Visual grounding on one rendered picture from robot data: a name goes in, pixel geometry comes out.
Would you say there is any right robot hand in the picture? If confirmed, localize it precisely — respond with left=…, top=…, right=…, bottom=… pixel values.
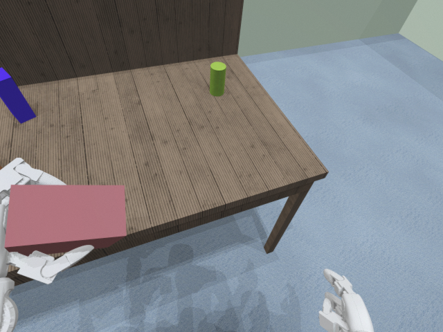
left=319, top=269, right=374, bottom=332

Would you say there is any table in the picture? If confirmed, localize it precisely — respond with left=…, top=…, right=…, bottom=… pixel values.
left=0, top=0, right=329, bottom=286

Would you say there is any sponge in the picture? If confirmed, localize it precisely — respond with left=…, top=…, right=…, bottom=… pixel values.
left=4, top=185, right=127, bottom=257

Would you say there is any left robot forearm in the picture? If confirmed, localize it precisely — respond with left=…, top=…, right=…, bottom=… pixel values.
left=0, top=277, right=18, bottom=332

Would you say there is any left robot hand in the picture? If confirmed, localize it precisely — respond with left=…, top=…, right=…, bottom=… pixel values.
left=0, top=158, right=94, bottom=284

